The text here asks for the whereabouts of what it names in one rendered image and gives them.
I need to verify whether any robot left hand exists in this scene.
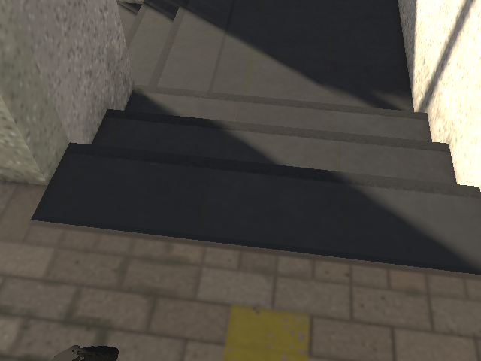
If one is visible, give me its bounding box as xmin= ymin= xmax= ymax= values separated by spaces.
xmin=51 ymin=345 xmax=119 ymax=361

